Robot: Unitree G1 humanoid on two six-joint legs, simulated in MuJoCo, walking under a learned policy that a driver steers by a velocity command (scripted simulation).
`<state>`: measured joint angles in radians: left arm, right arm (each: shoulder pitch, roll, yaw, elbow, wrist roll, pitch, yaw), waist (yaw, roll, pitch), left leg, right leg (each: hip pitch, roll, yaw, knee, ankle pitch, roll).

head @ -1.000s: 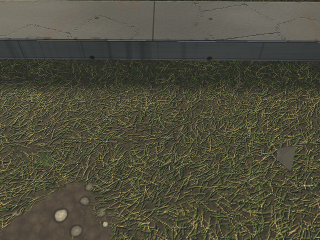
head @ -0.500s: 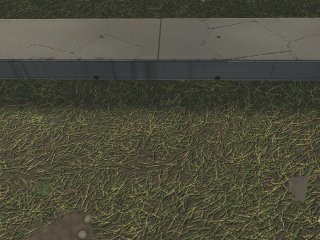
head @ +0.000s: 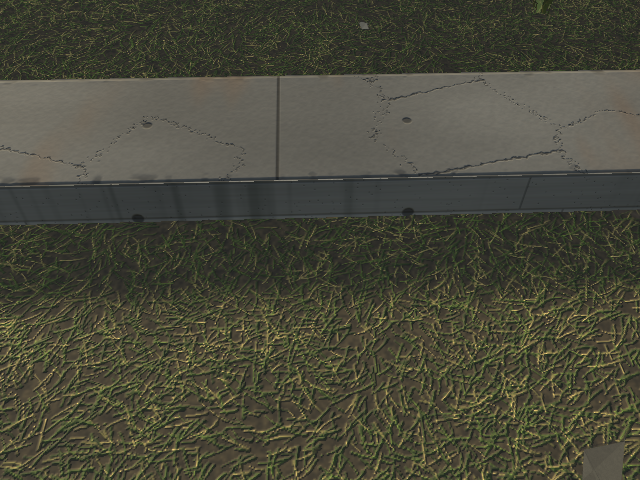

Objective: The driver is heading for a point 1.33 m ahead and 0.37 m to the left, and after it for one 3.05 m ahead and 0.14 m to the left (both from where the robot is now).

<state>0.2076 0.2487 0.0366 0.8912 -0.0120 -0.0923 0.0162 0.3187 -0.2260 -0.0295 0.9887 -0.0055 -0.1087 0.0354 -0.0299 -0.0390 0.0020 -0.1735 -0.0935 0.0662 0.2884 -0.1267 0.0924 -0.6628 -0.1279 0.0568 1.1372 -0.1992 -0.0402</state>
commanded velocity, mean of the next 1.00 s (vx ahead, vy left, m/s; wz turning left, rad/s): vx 0.50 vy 0.00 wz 0.03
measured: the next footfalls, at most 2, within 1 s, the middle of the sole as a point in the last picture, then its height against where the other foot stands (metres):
right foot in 0.30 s outside the picture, level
left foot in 0.86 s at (291, 422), level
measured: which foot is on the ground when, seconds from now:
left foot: down 0.00-0.32, up 0.34-0.84, down 0.86-1.00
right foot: up 0.00-0.28, down 0.30-0.88, up 0.90-1.00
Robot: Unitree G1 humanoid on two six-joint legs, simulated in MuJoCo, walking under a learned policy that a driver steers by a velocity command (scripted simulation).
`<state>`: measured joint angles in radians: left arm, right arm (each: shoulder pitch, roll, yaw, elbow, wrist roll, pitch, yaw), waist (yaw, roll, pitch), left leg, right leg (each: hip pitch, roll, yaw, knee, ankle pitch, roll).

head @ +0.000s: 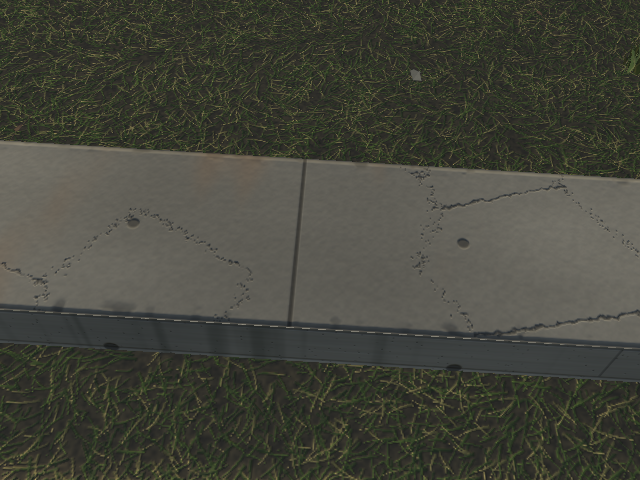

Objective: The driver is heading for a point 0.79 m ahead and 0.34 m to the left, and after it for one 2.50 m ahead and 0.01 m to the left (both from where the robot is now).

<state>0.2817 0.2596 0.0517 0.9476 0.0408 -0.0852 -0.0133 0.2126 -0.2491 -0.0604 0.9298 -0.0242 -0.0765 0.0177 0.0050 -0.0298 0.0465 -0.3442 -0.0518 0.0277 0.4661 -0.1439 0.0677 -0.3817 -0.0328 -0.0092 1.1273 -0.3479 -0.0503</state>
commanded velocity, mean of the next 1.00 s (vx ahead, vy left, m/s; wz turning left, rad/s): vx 0.50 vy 0.00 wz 0.53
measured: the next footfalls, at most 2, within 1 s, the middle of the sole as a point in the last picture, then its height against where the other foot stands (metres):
right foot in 0.34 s outside the picture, level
left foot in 0.84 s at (234, 472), level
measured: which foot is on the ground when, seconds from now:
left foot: down 0.00-0.36, up 0.38-0.82, down 0.84-1.00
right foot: up 0.00-0.32, down 0.34-0.82, up 0.84-1.00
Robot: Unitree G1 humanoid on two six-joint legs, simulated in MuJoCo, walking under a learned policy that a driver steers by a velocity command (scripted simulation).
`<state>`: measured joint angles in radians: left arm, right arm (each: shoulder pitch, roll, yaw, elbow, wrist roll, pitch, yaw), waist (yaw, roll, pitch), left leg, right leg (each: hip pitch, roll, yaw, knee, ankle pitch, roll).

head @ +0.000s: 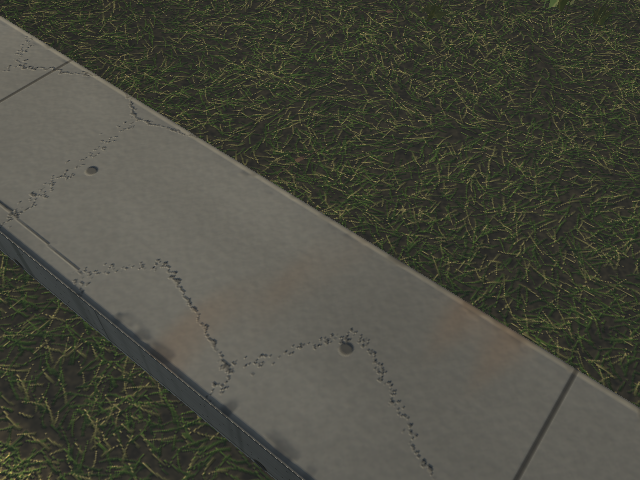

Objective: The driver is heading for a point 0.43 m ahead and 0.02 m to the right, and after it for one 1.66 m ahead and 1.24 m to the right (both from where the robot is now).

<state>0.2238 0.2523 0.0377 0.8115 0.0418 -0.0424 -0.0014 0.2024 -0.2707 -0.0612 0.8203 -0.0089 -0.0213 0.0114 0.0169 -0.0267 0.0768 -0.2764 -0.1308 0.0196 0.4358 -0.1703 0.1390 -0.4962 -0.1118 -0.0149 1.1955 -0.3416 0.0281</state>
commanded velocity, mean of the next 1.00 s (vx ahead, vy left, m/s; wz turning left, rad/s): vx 0.29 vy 0.00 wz -0.10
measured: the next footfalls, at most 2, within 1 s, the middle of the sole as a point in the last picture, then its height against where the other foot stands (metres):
right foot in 0.46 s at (362, 450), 0.15 m higher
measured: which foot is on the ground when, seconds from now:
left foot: down 0.00-0.48, up 0.50-1.00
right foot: up 0.00-0.44, down 0.46-1.00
